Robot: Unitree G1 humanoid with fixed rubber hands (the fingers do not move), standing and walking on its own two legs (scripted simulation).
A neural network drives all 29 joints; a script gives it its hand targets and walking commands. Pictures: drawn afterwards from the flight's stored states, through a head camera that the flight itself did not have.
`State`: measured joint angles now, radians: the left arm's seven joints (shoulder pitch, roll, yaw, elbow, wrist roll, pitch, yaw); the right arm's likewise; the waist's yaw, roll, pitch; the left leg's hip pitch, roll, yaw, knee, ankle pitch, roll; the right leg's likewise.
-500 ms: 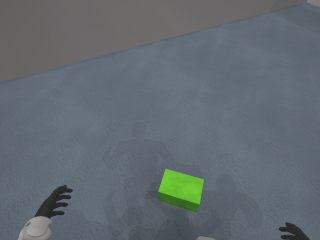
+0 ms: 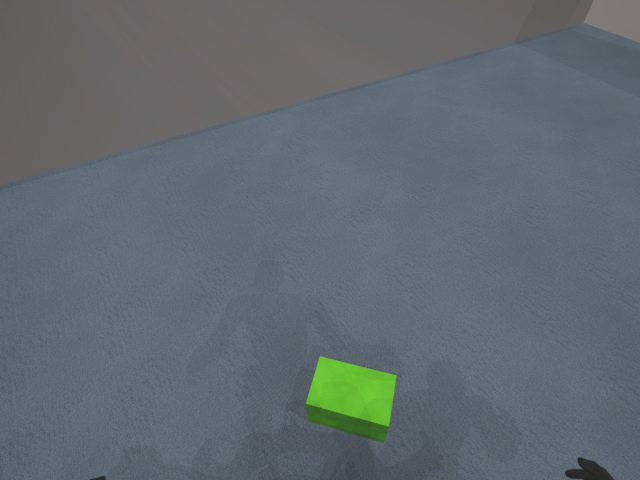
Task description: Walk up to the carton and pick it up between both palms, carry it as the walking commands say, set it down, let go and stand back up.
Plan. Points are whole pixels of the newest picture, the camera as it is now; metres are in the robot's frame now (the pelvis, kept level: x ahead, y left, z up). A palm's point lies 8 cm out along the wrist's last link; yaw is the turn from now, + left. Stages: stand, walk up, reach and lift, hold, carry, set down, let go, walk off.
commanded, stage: walk up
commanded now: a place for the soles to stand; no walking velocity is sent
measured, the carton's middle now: (351, 398) +0.47 -0.03 -0.70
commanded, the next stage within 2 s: none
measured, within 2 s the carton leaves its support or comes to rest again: neither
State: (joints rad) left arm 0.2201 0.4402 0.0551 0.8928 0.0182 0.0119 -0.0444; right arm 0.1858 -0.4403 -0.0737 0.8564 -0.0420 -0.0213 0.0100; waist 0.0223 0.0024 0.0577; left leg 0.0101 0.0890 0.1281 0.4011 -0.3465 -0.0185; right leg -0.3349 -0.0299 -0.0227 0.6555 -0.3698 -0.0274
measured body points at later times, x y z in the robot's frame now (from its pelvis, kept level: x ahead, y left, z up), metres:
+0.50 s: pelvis +0.09 +0.01 -0.02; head +0.12 +0.00 +0.43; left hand +0.27 +0.33 -0.09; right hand +0.20 -0.34 -0.09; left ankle +0.18 +0.16 -0.74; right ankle +0.09 -0.12 -0.74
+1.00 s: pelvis +0.10 +0.04 -0.01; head +0.13 +0.02 +0.44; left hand +0.33 +0.34 -0.09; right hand +0.12 -0.34 -0.11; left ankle +0.18 +0.16 -0.74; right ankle +0.09 -0.12 -0.74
